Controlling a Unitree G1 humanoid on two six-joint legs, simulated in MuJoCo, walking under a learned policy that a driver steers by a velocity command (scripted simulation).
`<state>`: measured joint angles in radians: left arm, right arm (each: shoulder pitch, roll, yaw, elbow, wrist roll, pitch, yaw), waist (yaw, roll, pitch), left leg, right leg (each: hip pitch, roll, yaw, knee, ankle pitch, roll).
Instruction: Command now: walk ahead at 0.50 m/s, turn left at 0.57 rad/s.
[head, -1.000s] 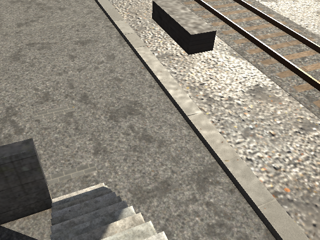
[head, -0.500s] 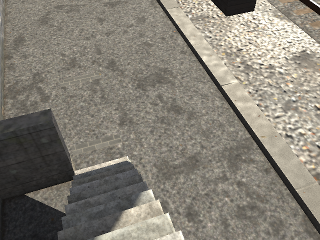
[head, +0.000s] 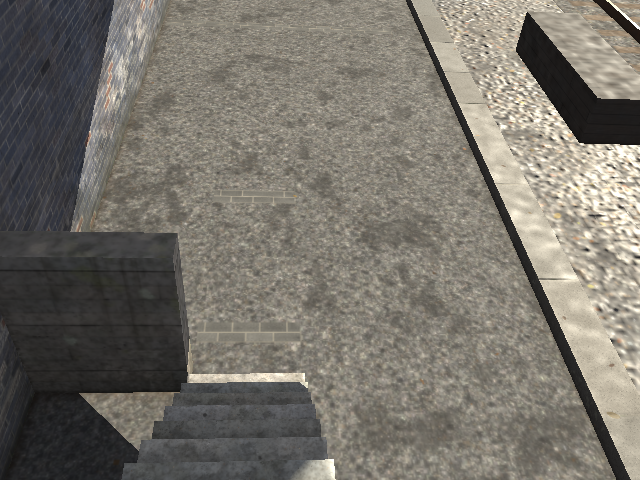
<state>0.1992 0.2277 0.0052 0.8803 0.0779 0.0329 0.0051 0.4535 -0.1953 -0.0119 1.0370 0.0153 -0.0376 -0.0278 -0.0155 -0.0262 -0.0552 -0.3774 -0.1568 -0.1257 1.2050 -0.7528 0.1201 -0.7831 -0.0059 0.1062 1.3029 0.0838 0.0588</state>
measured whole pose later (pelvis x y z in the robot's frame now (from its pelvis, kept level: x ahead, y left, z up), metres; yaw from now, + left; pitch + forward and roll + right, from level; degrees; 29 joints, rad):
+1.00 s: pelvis +0.20 +0.21 -0.19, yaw +32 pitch -1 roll -2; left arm 0.03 0.23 0.04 0.90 0.04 0.06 -0.03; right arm 0.63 -0.18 0.02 0.96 0.03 0.00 -0.03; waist -0.10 0.04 -0.03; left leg -0.44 -0.18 0.08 0.97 -0.52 0.17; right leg -0.65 0.01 0.11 1.53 -0.36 0.04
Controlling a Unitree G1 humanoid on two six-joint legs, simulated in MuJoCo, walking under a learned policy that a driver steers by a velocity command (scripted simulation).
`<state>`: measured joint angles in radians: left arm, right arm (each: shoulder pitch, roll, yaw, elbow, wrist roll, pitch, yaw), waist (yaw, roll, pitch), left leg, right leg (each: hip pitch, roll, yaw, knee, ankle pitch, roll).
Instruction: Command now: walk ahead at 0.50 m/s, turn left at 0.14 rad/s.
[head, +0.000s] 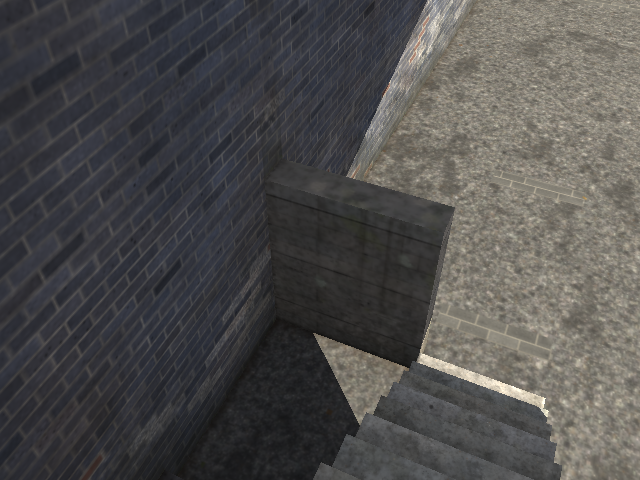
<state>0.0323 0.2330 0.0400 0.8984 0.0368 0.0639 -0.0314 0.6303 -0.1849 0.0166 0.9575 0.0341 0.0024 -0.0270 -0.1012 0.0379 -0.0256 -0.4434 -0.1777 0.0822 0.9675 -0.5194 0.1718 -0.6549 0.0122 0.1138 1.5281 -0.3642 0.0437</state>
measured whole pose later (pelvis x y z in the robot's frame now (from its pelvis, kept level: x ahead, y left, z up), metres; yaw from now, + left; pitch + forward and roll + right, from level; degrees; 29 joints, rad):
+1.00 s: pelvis +0.20 +0.09 -0.06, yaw -26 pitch -2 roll +9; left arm 0.04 0.24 0.03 0.53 0.03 0.03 -0.04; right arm 0.33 -0.30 -0.04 0.79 -0.03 0.01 0.03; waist -0.04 -0.09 -0.05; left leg -0.42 0.10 0.14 1.26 -0.66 -0.05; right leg -0.21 -0.09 0.11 0.33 0.29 -0.01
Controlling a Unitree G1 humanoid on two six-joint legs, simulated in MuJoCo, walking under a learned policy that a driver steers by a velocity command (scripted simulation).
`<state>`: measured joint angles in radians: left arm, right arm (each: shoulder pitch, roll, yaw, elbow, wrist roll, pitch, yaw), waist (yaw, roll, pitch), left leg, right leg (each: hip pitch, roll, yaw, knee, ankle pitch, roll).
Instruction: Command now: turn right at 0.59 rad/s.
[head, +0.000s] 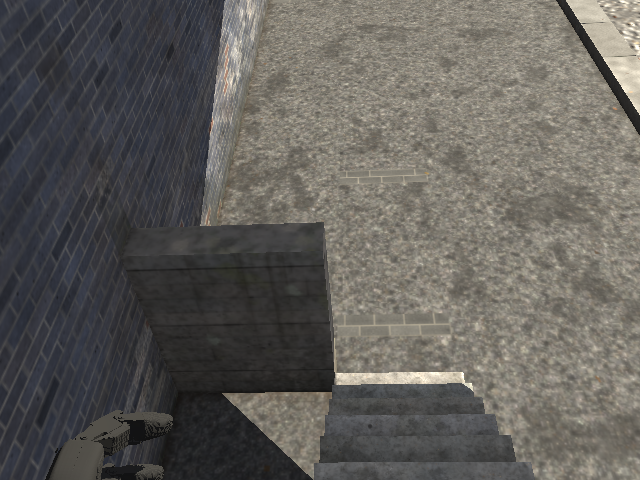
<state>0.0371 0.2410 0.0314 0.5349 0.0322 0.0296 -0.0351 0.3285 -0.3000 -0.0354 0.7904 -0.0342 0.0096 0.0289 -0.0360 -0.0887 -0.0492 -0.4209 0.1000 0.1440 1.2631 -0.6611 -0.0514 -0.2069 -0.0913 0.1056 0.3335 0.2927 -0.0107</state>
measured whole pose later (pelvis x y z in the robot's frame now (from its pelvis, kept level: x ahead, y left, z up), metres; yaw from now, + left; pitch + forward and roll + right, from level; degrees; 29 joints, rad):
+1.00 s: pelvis +0.04 -0.15 -0.12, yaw -25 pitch -2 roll +1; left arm 0.13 0.24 0.00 0.62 0.00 0.06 -0.04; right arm 0.37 -0.26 0.01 0.78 0.00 0.02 0.00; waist -0.06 -0.02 -0.07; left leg -0.15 0.07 -0.11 0.65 -0.48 -0.08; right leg -0.44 -0.02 0.06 0.78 -0.25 0.01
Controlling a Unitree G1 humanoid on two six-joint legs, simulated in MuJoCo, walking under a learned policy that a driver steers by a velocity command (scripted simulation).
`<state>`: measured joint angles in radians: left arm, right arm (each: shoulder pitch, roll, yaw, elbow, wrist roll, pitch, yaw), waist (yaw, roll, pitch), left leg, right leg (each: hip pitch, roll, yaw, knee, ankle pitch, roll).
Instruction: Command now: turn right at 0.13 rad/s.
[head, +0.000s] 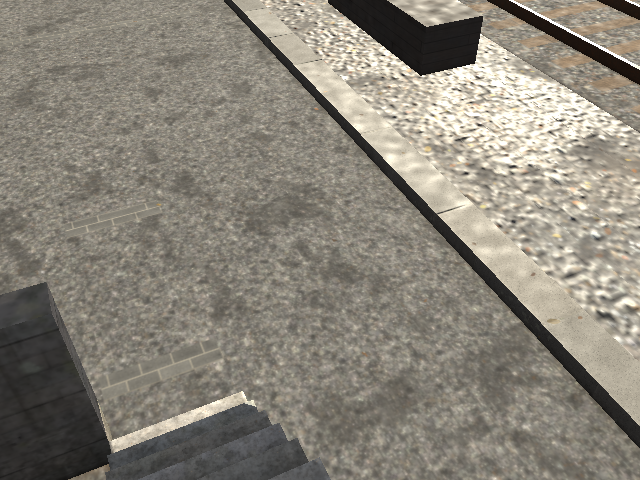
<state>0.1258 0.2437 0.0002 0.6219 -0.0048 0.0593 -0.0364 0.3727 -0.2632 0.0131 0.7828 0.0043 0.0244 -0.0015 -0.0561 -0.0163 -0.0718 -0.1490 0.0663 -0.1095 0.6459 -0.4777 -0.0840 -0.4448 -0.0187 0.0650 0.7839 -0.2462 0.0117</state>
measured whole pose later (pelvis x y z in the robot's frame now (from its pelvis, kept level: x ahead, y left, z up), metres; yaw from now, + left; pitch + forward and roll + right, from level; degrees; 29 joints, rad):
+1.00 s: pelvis +0.10 +0.00 -0.01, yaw +15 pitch +0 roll -1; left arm 0.24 0.30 0.00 0.79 0.01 0.04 0.01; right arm 0.16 -0.23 -0.02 0.75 0.02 0.08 -0.02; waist 0.01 -0.04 0.00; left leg -0.19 -0.04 -0.14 0.82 -0.59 0.03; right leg -0.28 -0.09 -0.12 0.84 -0.54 0.05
